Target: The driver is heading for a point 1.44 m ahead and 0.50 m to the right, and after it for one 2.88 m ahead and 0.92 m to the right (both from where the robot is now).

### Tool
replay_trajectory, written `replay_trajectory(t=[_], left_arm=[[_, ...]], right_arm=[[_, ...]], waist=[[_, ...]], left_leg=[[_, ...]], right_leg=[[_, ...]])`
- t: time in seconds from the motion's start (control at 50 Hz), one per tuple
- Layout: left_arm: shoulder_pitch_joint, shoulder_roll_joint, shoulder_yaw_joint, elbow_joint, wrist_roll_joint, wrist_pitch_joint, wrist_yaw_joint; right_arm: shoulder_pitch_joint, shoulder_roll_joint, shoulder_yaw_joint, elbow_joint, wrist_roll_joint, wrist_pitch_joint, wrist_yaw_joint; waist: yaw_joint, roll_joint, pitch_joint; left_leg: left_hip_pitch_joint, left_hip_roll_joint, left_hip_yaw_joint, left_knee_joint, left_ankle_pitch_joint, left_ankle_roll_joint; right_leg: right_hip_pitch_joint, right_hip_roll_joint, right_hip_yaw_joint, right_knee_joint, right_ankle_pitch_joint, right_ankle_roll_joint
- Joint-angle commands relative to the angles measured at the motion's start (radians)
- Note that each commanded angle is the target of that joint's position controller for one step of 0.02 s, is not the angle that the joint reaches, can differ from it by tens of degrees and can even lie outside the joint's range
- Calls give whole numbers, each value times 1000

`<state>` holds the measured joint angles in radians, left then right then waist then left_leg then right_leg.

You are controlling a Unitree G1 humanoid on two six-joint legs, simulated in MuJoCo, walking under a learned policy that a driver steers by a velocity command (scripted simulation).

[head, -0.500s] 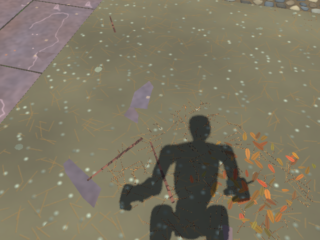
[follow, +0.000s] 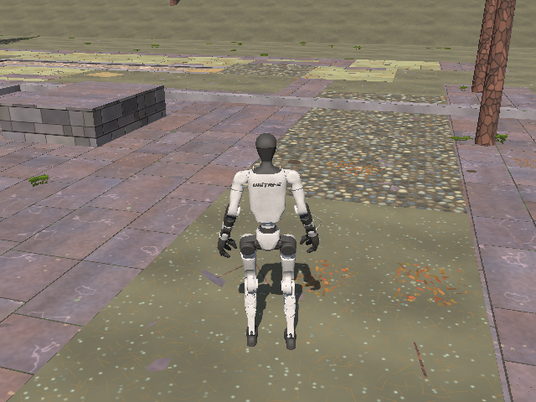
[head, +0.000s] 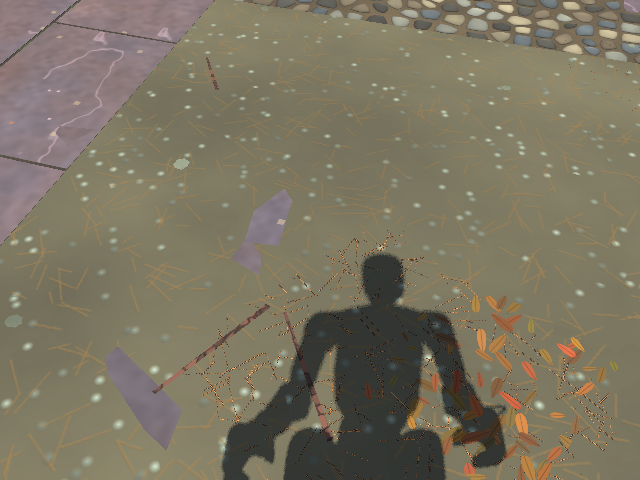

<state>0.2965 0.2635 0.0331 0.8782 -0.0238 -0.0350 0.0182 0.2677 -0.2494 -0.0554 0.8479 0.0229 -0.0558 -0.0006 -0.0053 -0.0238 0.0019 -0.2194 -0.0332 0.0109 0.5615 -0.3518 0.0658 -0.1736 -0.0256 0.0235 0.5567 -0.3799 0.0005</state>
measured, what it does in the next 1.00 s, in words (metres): walks ahead: right foot, then left foot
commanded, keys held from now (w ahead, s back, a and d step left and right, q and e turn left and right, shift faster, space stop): w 0.82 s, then w+e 0.18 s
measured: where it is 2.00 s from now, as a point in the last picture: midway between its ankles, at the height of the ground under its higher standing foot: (385, 302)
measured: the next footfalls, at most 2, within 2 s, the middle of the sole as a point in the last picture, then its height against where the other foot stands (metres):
right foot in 0.44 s outside the picture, level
left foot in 0.98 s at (280, 415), level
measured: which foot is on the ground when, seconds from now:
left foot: down 0.00-0.44, up 0.46-0.96, down 0.98-1.00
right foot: down 0.00-0.00, up 0.02-0.42, down 0.44-1.00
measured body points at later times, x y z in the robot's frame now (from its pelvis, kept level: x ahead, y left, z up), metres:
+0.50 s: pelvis +0.23 -0.05 -0.01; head +0.27 -0.05 +0.44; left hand +0.45 +0.19 -0.09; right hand +0.20 -0.32 -0.15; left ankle +0.02 +0.10 -0.66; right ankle +0.34 -0.13 -0.73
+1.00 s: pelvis +0.51 -0.02 -0.01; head +0.55 -0.01 +0.44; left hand +0.48 +0.27 -0.14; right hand +0.74 -0.25 -0.08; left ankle +0.63 +0.10 -0.73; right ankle +0.34 -0.14 -0.72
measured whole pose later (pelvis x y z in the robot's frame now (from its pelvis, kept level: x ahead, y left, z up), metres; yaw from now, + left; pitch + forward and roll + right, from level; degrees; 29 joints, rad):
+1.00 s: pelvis +0.51 -0.02 -0.01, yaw -3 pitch +2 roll -1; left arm 0.41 0.30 0.05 0.94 -0.01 -0.05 0.00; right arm 0.01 -0.25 -0.02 0.72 0.00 -0.11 0.03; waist 0.09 0.00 0.03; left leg -0.47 0.03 0.01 0.49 -0.06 0.03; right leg -0.02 0.02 0.03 0.47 -0.43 -0.02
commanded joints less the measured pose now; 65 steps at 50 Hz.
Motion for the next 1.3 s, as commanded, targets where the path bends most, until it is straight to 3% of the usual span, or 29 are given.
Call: replay_trajectory(t=[0.02, 0.04, 0.06, 0.1, 0.16, 0.24, 0.3, 0.36, 0.4, 0.42, 0.44, 0.46, 0.48, 0.5, 0.54, 0.58, 0.7, 0.78, 0.88, 0.94, 0.96, 0.98, 1.0, 1.02, 1.04, 1.08, 1.1, 1.18, 1.3], left_arm=[[-213, 58, 6, -142, 3, -33, -4], [-226, 92, 13, -168, 0, -54, 1], [-194, 133, 28, -157, -16, -65, -3], [-165, 113, 24, -136, -19, -75, -21], [-213, 77, 18, -148, 0, -72, -50], [-351, 19, -10, -205, 9, -68, -67], [-406, 52, -6, -231, -2, -66, -68], [-391, 100, 9, -239, -3, -68, -69], [-266, 144, 33, -208, 0, -64, -62], [-109, 176, 55, -160, -2, -58, -53], [65, 221, 70, -121, 5, -51, -41], [142, 304, 86, -94, 22, -49, -47], [116, 207, 60, -94, 12, -52, -51], [20, 169, 48, -103, 10, -56, -48], [-102, 130, 38, -119, 26, -65, -52], [-137, 99, 32, -113, 39, -78, -56], [-57, 149, 42, -60, 23, -84, -36], [17, 177, 44, -30, 11, -70, -23], [119, 181, 44, 19, 2, -39, -20], [99, 209, 55, 16, 0, -23, -12], [76, 208, 53, 10, 2, -19, -12], [69, 172, 38, -3, 13, -22, -13], [124, 73, 8, -42, 23, -36, -18], [179, 46, -2, -35, 2, -52, -19], [113, 162, 30, -40, -25, -57, -18], [11, 157, 38, -68, -20, -51, -12], [13, 144, 45, -66, -11, -38, -11], [19, 76, 41, -90, -7, 7, -14], [-152, 50, 29, -163, 4, -2, -47]], right_arm=[[214, -193, -59, 29, -1, -32, 4], [265, -239, -69, 22, -8, -40, 15], [225, -176, -47, 13, -21, -49, 15], [176, -132, -31, -5, -21, -53, 14], [177, -83, -8, 3, -20, -29, 12], [184, -134, -10, 5, -15, -16, -13], [221, -169, -18, 24, -9, -23, -18], [203, -175, -25, 33, -1, -22, -16], [181, -194, -33, 29, -11, -10, -16], [174, -184, -29, 25, -18, 1, -17], [182, -157, -15, 4, -32, 5, -21], [333, 4, 27, -6, -25, -12, -8], [282, -78, 11, 9, 0, -36, -3], [164, -153, -12, -31, 30, -48, 1], [67, -148, -14, -53, 9, -55, -10], [111, -116, -15, -39, -3, -33, -13], [-51, -98, -9, -97, -25, -14, -17], [-193, -71, 6, -133, -18, -33, -2], [-337, -83, 10, -198, -7, -49, 28], [-269, -128, -5, -191, -7, -62, 35], [-165, -158, -22, -164, -8, -66, 31], [-1, -214, -46, -124, -17, -68, 21], [151, -312, -71, -105, -42, -63, 10], [185, -272, -64, -87, -34, -51, 12], [130, -188, -39, -99, -29, -47, 11], [0, -127, -19, -103, -26, -47, 10], [-44, -102, -13, -102, -28, -53, 12], [-93, -118, -26, -77, -36, -72, 11], [-55, -175, -45, -45, -32, -58, -10]], waist=[[-114, 166, 49], [-141, 289, 38], [-97, 182, 57], [-61, 95, 60], [-53, 109, 64], [-75, 94, 101], [-77, 128, 127], [-31, 129, 116], [45, 153, 9], [122, 143, -87], [184, 77, -211], [98, -234, -379], [125, -198, -355], [105, -142, -163], [40, -3, -30], [-16, -50, -32], [7, -11, 50], [64, -3, 64], [102, -7, 90], [41, -48, 44], [-22, -48, -18], [-95, -32, -148], [-116, 137, -333], [-103, 314, -443], [-113, 205, -295], [-64, 115, -90], [-33, 129, -43], [21, 112, 23], [-26, 69, 66]], left_leg=[[326, 195, -367, -261, -98, 114], [413, 368, -677, -366, -29, 230], [431, 393, -660, -345, 46, 249], [448, 343, -489, -348, 130, 196], [378, 264, -284, -385, 390, 137], [201, 200, -141, -445, 412, 125], [156, 228, -129, -483, 361, 120], [254, 274, -113, -425, 512, 89], [302, 265, -81, -247, 854, 60], [256, 224, -48, -56, 945, 34], [45, 186, -38, 224, 716, 7], [-319, -15, -40, 630, -11, -60], [-426, -11, -173, 763, -199, -43], [-511, 44, -145, 797, -128, -29], [-434, 135, -105, 695, 31, -21], [-325, 177, -116, 629, 88, -25], [-449, 200, -87, 352, 296, -81], [-407, 156, -40, 100, 468, -86], [-429, 115, -44, -43, 398, -68], [-291, 80, -38, -97, 291, -39], [-130, 58, -15, -135, 289, -15], [144, 105, -48, -94, 317, 28], [563, 359, -364, -68, 279, 140], [679, 484, -684, -193, 127, 220], [561, 446, -595, -234, 48, 175], [292, 368, -349, -304, 133, 124], [202, 333, -267, -345, 174, 110], [61, 307, -77, -434, 330, 122], [109, 284, 113, -453, 398, 105]], right_leg=[[-416, 28, -22, 132, 6, -34], [-579, 67, -6, 380, -132, -10], [-671, 21, 58, 537, -174, -27], [-742, -45, 58, 589, -25, -65], [-684, -82, -1, 483, 122, -48], [-525, -39, -72, 181, 311, 8], [-401, -7, -70, 36, 411, 2], [-366, -2, -42, -27, 397, -47], [-199, 45, -72, -18, 339, -89], [-1, 69, -94, -23, 331, -116], [302, -68, 60, 18, 295, -166], [611, -333, 587, -117, -25, -336], [559, -338, 784, -294, -182, -318], [404, -317, 633, -314, -158, -271], [117, -245, 397, -349, 94, -239], [-2, -189, 283, -398, 187, -234], [-30, -169, 150, -477, 285, -253], [15, -141, 70, -468, 332, -213], [171, -198, 115, -374, 387, -209], [213, -220, 160, -271, 521, -183], [187, -183, 135, -159, 647, -162], [75, -123, 99, 47, 632, -129], [-273, 7, 22, 419, 325, -61], [-483, 77, 68, 643, -201, -35], [-565, 17, 126, 728, -167, -41], [-554, -63, 81, 681, -8, -35], [-513, -92, 87, 634, 45, -30], [-470, -119, 77, 577, 149, -4], [-473, -105, 11, 233, 409, -5]])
